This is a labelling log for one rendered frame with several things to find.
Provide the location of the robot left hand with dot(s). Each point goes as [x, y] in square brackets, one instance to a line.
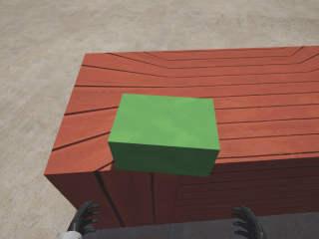
[79, 221]

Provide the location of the robot right hand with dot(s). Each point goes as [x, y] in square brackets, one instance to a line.
[252, 225]

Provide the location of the carton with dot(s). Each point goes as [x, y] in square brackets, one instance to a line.
[163, 134]

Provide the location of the pedestal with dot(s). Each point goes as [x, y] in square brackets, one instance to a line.
[266, 105]

